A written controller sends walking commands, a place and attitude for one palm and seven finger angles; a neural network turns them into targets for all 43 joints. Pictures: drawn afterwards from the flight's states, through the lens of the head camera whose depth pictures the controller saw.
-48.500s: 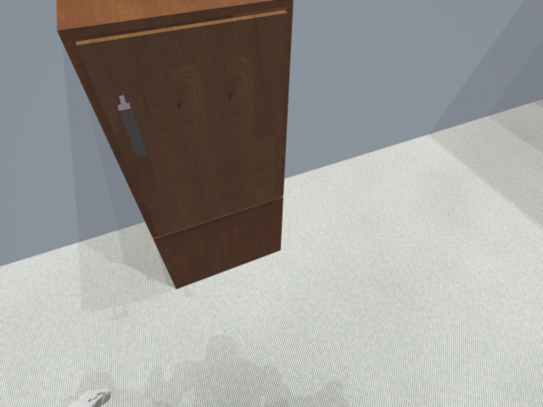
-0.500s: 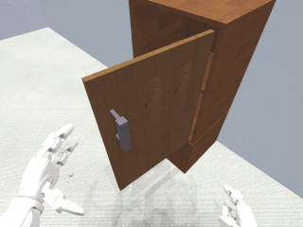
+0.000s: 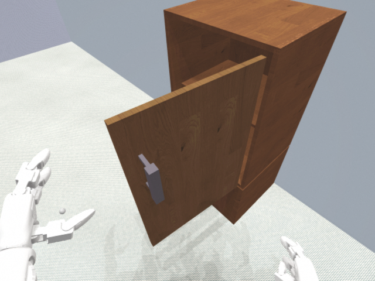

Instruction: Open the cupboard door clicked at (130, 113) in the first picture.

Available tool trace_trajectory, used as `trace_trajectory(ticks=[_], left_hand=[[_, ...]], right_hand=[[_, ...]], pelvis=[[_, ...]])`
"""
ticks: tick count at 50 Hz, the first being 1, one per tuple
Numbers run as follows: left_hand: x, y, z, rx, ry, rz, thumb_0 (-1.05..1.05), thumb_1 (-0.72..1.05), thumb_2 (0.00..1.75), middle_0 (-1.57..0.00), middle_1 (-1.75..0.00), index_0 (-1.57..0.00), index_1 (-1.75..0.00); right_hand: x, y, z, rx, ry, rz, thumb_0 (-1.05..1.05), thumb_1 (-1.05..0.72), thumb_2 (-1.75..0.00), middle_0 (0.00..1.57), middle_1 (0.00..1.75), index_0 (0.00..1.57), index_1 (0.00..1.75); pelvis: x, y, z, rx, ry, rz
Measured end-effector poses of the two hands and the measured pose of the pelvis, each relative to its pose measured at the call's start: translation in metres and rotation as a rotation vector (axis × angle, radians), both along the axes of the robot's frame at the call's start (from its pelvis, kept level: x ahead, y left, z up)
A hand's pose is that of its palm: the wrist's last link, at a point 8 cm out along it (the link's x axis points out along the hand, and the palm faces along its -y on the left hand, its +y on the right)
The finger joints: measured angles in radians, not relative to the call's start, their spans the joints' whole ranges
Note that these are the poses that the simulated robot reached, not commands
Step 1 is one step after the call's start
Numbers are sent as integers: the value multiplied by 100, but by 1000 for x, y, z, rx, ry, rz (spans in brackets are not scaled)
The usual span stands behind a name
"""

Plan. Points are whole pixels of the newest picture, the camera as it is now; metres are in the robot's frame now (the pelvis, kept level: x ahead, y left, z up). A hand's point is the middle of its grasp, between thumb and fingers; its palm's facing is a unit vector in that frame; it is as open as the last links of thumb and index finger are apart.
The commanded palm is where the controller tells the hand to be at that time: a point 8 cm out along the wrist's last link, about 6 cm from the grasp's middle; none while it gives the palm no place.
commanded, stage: draw the hand back to the body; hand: left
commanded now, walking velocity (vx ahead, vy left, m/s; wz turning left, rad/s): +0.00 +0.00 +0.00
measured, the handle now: (150, 178) +0.33 +0.13 +0.04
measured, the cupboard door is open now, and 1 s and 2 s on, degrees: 84 84 84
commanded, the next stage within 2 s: step back with the hand held close in 0.68 s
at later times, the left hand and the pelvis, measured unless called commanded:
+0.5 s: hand (57, 192) +0.21 +0.25 +0.15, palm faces +0.43 -0.81 -0.40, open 7.7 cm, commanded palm +0.16 +0.28 +0.17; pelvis +0.01 -0.01 +0.01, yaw -1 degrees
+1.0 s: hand (48, 196) +0.20 +0.25 +0.16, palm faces +0.37 -0.80 -0.47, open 7.5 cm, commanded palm +0.14 +0.29 +0.18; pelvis -0.01 +0.00 +0.01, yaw -2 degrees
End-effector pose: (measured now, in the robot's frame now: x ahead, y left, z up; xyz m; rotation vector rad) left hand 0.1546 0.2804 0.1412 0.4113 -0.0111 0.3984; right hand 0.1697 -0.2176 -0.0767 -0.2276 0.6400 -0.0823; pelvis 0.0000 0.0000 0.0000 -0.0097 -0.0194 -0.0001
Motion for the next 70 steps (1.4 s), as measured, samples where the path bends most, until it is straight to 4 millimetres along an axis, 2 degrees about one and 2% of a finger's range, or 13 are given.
trace_trajectory(ticks=[8, 17, 22, 29, 41, 44, 47, 51, 57, 64, 70], left_hand=[[12, 2, 16, 32, -33, 11, 1, 35, 67, -19, -30, -18, -30], [16, 4, 37, 74, -89, 27, 1, 66, 80, -21, -30, -20, -30], [16, 4, 36, 67, -87, 37, 1, 79, 86, -21, -30, -20, -30], [14, -2, 24, 34, -50, 27, 2, 87, 89, -21, -30, -20, -30], [6, 1, 33, 52, -88, 22, 2, 89, 90, -21, -30, -21, -30], [6, 3, 41, 92, -111, 5, 2, 89, 90, -21, -30, -21, -30], [6, 6, 44, 130, -109, -23, 2, 89, 90, -21, -30, -21, -30], [4, 9, 38, 139, -66, -65, 2, 89, 90, -21, -30, -21, -30], [-9, 18, 30, 146, -32, -111, 2, 89, 90, -22, -30, -21, -30], [-41, 32, 38, 186, -120, -115, 2, 89, 90, -22, -30, -21, -30], [-77, 38, 40, 229, -181, -65, 2, 89, 90, -22, -30, -21, -30]], right_hand=[[14, -4, 4, 17, 7, -5, 2, -90, -90, 20, 30, 21, 30], [25, -13, 7, 13, 9, -8, 2, -90, -90, 20, 30, 20, 30], [24, -17, 6, 18, 21, -14, 2, -90, -90, 20, 30, 20, 30], [17, -21, 5, 12, 38, -24, 2, -90, -90, 20, 30, 20, 30], [4, -20, 5, 18, 36, -34, 2, -90, -90, 20, 30, 20, 30], [1, -20, 6, 15, 46, -41, 2, -90, -90, 20, 30, 20, 30], [-4, -22, 8, 5, 60, -65, 2, -90, -90, 20, 30, 21, 30], [-15, -25, 11, -11, 76, -109, 2, -90, -90, 20, 30, 21, 30], [-40, -23, 15, -37, 96, -158, 2, -90, -90, 20, 30, 20, 30], [-72, -9, 17, -54, 83, -144, 2, -90, -90, 20, 30, 20, 30], [-95, 3, 7, -31, 53, -101, 2, -90, -90, 20, 30, 20, 30]], pelvis=[[11, -5, 5, 7, -17, -13], [17, -10, 7, 6, -27, -17], [16, -12, 8, 7, -30, -19], [12, -14, 9, 6, -35, -21], [4, -13, 10, 3, -51, -24], [0, -12, 9, -6, -28, -23], [-6, -8, 9, -11, -4, -28], [-15, 0, 9, -9, 17, -39], [-34, 12, 8, -6, 23, -50], [-63, 21, 2, -8, 10, -42], [-89, 22, -7, -13, -6, -12]])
